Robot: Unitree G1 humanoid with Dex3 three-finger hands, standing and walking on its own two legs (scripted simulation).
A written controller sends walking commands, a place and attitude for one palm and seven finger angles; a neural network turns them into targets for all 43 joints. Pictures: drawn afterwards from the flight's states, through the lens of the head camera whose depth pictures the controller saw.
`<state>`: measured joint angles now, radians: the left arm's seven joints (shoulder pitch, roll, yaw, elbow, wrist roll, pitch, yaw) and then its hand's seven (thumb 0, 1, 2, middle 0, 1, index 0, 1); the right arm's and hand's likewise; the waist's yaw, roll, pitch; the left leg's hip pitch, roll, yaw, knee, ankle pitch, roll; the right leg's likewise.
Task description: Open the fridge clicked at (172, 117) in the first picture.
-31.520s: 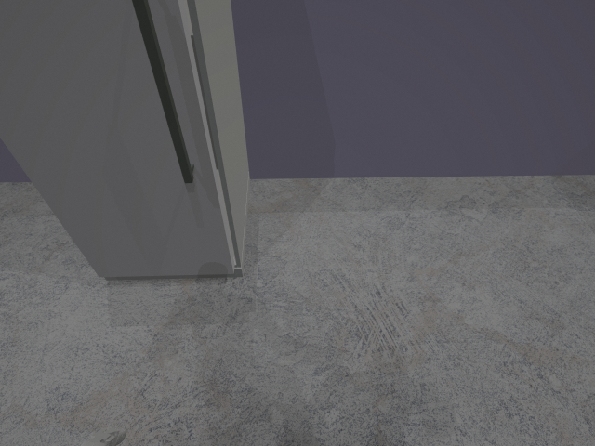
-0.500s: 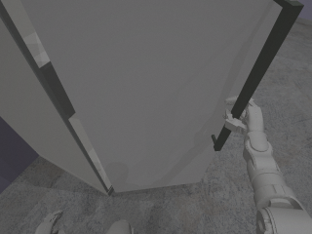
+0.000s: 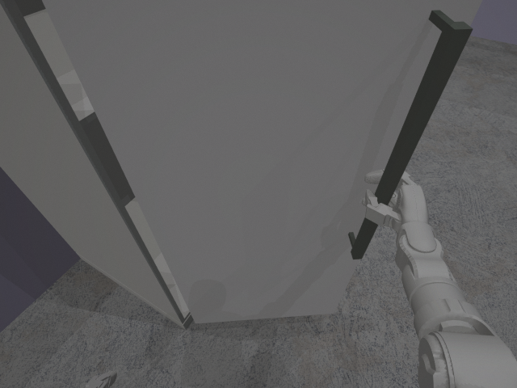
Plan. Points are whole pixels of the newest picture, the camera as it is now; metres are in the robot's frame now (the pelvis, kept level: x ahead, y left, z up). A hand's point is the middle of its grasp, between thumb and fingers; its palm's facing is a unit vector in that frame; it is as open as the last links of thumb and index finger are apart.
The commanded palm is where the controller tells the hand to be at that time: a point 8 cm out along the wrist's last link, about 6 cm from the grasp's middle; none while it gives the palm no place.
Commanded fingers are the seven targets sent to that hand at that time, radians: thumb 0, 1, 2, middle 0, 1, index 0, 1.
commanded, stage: stop walking and hold the door back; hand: right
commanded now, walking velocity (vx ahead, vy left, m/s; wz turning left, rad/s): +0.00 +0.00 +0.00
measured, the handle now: (385, 172) +0.46 -0.16 +0.09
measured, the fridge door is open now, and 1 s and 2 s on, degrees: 55 55 55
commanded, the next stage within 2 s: loosen the grip on the handle in 0.18 s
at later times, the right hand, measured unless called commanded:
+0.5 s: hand (380, 206) +0.42 -0.16 +0.05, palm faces +0.05 +0.98 -0.17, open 7.8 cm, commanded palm +0.38 -0.20 +0.06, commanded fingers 0.00 0.55 -0.20 0.42 1.37 0.42 1.37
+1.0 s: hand (389, 216) +0.42 -0.18 +0.03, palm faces +0.07 +0.98 -0.16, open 14.3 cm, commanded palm +0.39 -0.24 +0.04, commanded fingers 0.00 0.55 -0.20 0.25 1.15 0.25 1.15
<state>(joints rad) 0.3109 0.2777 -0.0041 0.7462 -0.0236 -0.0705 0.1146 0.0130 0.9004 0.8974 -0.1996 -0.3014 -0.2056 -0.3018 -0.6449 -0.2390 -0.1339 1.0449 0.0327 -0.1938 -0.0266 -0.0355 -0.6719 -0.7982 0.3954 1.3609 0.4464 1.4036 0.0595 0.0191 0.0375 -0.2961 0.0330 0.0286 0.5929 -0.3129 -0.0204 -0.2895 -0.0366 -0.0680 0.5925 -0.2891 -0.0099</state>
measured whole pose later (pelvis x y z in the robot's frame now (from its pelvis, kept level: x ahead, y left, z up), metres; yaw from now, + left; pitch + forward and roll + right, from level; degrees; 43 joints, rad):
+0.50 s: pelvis +0.00 +0.02 +0.00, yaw +0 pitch +5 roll +0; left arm 0.35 0.27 0.04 0.65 -0.02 -0.10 -0.02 0.01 0.90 0.90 -0.20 -0.30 -0.21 -0.30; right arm -0.57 -0.32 -0.21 0.88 -0.01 -0.14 0.06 -0.01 -0.30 -0.63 0.44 1.40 0.45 1.40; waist 0.08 0.02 -0.03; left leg -0.42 0.01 0.04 0.61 -0.28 0.01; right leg -0.41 -0.05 -0.05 0.62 -0.29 0.02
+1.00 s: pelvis +0.02 +0.01 -0.01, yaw -1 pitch +8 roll +1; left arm 0.35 0.25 0.03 0.69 -0.03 -0.08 -0.03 0.01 0.90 0.90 -0.20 -0.30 -0.21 -0.30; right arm -0.46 -0.31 -0.21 0.78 0.03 -0.14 0.07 -0.01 0.53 -0.21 0.27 1.17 0.29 1.19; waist 0.07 -0.02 -0.06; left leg -0.49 0.02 0.04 0.69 -0.34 -0.01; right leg -0.50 -0.05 -0.05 0.72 -0.36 0.00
